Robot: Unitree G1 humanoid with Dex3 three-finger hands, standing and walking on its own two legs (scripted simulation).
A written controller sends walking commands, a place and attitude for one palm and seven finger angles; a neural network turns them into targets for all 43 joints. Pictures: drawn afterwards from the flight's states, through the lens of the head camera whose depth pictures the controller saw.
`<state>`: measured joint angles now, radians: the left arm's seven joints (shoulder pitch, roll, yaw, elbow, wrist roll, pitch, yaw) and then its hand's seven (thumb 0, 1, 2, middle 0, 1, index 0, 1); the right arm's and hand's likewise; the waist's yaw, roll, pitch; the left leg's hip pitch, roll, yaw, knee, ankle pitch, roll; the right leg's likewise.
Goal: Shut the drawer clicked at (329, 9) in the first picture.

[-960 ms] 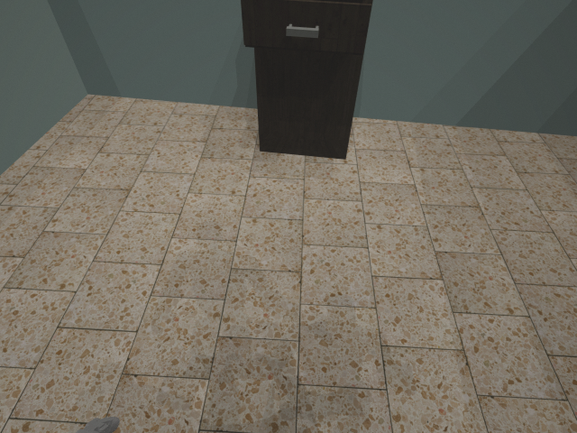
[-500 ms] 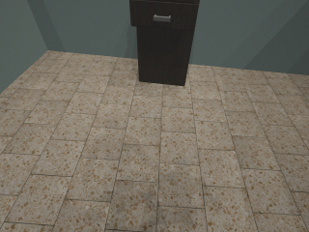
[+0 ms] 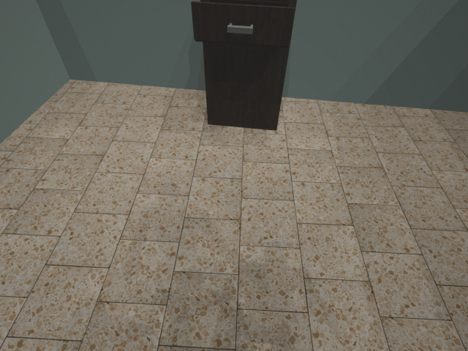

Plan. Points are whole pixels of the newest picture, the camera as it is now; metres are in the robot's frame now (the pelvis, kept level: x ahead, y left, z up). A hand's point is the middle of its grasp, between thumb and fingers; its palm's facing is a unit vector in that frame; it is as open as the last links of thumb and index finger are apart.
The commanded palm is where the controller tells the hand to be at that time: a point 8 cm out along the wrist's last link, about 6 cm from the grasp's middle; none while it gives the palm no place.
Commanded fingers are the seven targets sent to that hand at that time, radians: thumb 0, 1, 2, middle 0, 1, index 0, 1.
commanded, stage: look at it before walking up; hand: left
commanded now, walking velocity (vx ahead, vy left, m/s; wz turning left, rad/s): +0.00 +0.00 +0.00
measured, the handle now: (240, 27) +1.39 +0.04 +0.01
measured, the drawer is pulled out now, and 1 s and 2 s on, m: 0.29 0.29 0.29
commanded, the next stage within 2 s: walk to a spot facing it in 0.48 s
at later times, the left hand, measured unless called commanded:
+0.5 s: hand out of the picture +0.07 +0.24 -0.16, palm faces -0.04 -0.95 -0.32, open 7.4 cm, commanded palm none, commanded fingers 0.00 0.90 0.90 -0.20 -0.30 -0.20 -0.30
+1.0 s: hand out of the picture +0.05 +0.18 -0.20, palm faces +0.02 -0.99 -0.16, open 7.4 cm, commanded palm none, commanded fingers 0.00 0.90 0.90 -0.20 -0.30 -0.20 -0.30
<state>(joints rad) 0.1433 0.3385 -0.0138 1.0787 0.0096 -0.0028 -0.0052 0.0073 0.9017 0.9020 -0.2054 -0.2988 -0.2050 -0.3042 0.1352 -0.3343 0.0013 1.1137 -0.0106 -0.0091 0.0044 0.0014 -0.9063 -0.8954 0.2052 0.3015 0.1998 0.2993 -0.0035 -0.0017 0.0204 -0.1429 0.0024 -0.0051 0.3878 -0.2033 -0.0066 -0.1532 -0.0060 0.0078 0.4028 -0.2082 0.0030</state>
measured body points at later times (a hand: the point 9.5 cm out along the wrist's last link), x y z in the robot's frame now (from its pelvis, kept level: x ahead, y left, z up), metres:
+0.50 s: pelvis +0.00 +0.00 +0.00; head +0.01 +0.00 +0.45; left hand +0.07 +0.29 -0.13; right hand +0.08 -0.30 -0.13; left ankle +0.01 +0.12 -0.74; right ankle +0.01 -0.12 -0.74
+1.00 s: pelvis +0.10 +0.01 -0.02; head +0.10 +0.02 +0.43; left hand +0.05 +0.24 -0.18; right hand +0.07 -0.23 -0.17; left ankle +0.03 +0.11 -0.73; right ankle +0.01 -0.12 -0.74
